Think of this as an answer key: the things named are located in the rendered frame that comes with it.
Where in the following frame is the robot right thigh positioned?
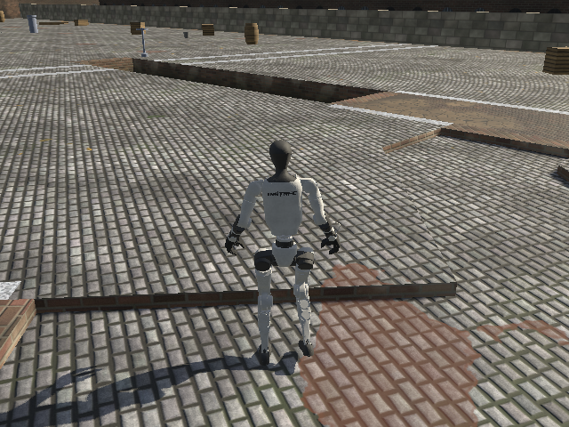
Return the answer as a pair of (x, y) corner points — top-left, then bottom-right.
(293, 247), (314, 299)

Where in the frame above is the robot left hand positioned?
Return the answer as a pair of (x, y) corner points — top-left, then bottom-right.
(225, 237), (245, 255)

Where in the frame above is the robot left thigh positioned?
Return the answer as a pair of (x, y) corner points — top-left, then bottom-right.
(254, 248), (273, 310)

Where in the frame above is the right robot upper arm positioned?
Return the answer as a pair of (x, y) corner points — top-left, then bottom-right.
(301, 178), (327, 225)

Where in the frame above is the robot right forearm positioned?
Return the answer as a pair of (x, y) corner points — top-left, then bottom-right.
(319, 211), (337, 241)

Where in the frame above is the left robot upper arm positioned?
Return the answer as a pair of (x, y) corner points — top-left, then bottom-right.
(237, 180), (263, 229)

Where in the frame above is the robot left forearm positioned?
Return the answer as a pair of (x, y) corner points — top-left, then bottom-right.
(228, 214), (245, 242)

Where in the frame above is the robot thigh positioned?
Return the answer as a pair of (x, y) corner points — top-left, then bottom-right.
(293, 247), (314, 299)
(254, 248), (273, 310)

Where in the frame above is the robot right hand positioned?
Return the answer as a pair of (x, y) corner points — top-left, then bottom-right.
(321, 235), (341, 254)

